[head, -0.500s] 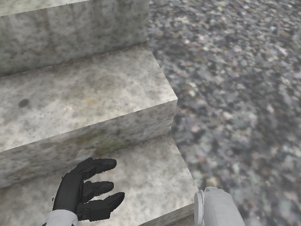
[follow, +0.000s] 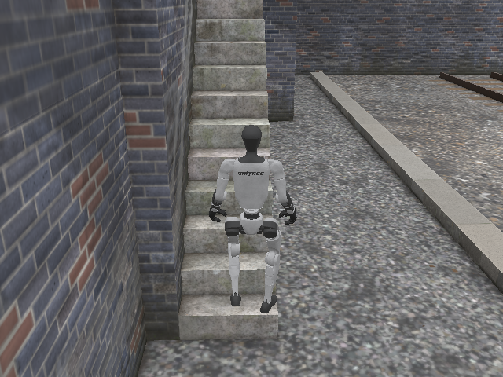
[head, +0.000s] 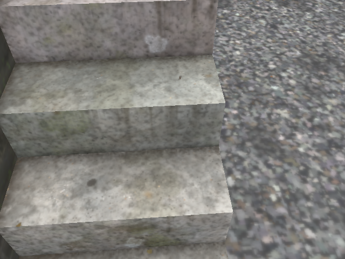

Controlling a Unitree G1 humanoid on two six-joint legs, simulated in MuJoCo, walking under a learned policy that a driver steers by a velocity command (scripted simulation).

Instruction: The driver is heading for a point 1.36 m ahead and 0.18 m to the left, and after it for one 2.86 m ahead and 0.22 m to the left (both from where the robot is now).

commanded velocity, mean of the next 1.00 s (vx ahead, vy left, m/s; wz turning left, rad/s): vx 0.41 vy -0.20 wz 0.40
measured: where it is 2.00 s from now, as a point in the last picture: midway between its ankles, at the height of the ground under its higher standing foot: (134, 221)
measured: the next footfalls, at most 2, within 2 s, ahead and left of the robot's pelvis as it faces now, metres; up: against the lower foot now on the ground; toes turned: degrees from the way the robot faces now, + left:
left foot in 0.10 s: +0.07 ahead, +0.09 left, +0.00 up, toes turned +4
right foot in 0.36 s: +0.10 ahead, -0.08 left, +0.00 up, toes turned +19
